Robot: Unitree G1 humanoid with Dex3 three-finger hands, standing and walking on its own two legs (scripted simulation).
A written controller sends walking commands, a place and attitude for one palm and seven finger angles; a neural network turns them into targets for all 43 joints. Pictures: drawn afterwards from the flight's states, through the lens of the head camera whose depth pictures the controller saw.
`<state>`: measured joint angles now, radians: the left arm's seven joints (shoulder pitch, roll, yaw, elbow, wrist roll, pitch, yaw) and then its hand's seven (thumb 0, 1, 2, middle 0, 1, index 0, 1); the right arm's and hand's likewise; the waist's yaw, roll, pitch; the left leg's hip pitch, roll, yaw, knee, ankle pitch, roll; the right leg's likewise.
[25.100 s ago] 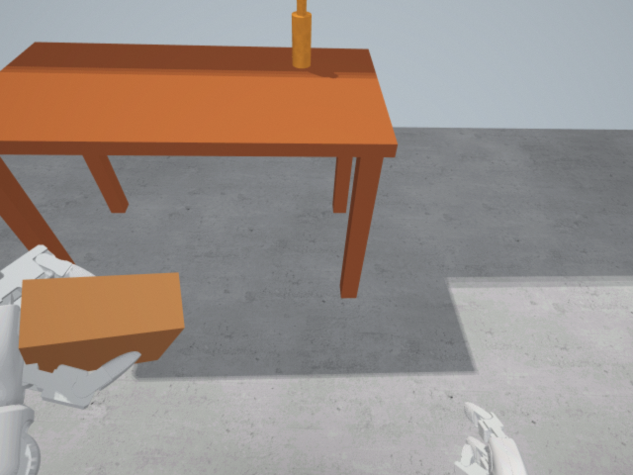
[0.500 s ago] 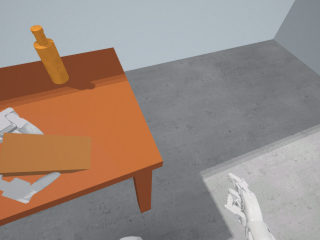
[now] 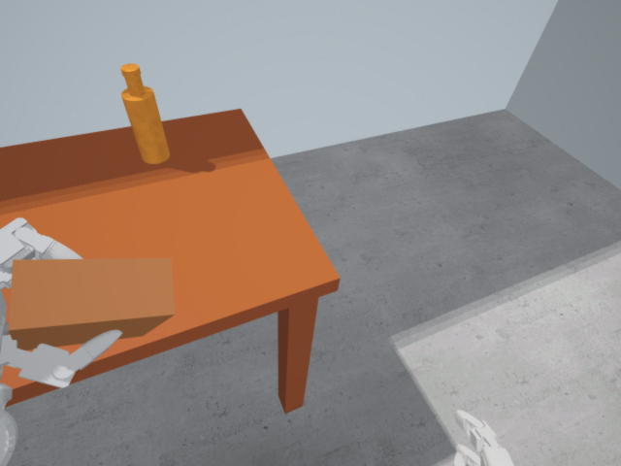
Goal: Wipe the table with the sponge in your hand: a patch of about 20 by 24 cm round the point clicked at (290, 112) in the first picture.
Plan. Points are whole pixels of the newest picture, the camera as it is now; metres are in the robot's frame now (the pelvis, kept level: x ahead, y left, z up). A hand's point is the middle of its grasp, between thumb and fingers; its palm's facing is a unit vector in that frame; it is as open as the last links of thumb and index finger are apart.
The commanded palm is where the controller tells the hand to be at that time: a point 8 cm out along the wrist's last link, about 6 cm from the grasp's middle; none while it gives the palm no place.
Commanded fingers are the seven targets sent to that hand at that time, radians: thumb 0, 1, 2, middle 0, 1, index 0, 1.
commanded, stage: come to a stop and stand still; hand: left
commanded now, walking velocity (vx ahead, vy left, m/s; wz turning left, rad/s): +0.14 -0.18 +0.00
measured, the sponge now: (113, 304) +0.23 +0.22 +0.15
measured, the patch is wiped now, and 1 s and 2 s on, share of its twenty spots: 0.00 0.00 0.00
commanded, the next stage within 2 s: look again from close up in 0.98 s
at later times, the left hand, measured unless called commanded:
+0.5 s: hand (89, 313) +0.21 +0.22 +0.17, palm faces +0.41 -0.84 -0.35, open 9.7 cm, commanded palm +0.16 +0.26 +0.18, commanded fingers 0.00 0.10 1.30 -1.20 -1.60 -1.20 -1.60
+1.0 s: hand (99, 267) +0.26 +0.24 +0.17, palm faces +0.39 -0.84 -0.37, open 9.7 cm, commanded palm +0.21 +0.27 +0.18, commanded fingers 0.00 0.10 1.30 -1.20 -1.60 -1.20 -1.60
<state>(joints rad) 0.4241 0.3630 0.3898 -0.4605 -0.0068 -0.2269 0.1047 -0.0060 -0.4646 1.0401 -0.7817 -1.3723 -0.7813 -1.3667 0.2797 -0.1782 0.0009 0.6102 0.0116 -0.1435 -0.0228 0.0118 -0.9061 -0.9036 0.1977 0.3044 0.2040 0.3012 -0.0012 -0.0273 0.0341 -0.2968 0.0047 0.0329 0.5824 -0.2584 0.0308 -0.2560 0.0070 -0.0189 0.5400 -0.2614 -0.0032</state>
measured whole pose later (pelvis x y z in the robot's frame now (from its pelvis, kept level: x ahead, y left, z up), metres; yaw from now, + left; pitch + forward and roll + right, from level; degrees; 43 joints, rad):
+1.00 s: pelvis +0.05 -0.01 +0.01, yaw +0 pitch -1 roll -1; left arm 0.45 0.36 0.34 -0.46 -0.04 -0.16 0.11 -0.01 -0.46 1.04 -0.78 -1.37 -0.78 -1.37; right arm 0.18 -0.19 0.01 0.58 0.02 -0.07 -0.03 0.01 -0.91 -0.90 0.20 0.30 0.21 0.30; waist 0.02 -0.01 0.02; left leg -0.18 0.01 0.00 0.48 -0.27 0.01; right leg -0.13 0.04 0.01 0.42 -0.26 -0.02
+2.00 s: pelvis +0.02 +0.03 +0.01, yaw -2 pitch +1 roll -1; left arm 0.34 0.41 0.44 -0.45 -0.04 -0.27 0.05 -0.01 -0.46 1.04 -0.78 -1.38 -0.78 -1.37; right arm 0.20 -0.19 0.01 0.57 0.02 -0.16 0.04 0.01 -0.90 -0.90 0.20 0.30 0.21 0.30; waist 0.03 -0.02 0.06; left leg -0.28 -0.02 0.07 0.50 -0.24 0.06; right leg -0.25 0.00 0.06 0.46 -0.23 0.03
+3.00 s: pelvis +0.03 +0.03 +0.01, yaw -1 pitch +0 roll -1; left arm 0.41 0.37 0.35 -0.42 -0.02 -0.20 0.08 -0.01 -0.47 1.05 -0.78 -1.38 -0.78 -1.37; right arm 0.22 -0.19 0.02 0.59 0.02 -0.11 -0.04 0.01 -0.91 -0.90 0.20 0.30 0.21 0.30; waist 0.02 -0.03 0.03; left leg -0.22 -0.03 0.05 0.46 -0.24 0.07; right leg -0.17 0.00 0.04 0.39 -0.22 0.03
